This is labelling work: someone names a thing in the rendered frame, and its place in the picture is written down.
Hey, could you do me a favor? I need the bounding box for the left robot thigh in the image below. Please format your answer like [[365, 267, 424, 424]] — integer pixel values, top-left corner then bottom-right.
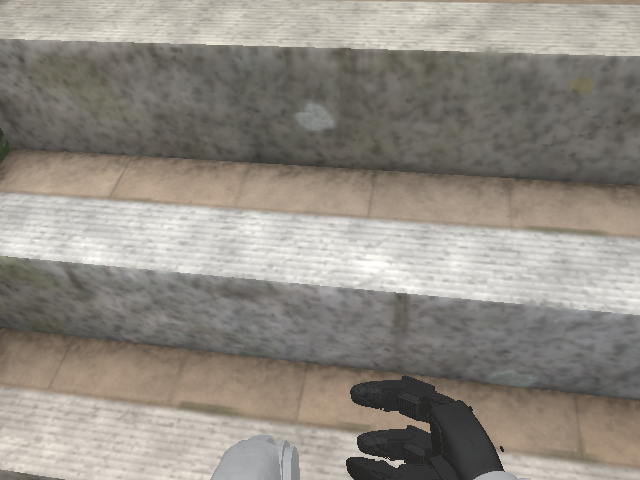
[[210, 438, 300, 480]]

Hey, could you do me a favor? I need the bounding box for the robot right hand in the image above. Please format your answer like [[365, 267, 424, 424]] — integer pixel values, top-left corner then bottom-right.
[[346, 375, 505, 480]]

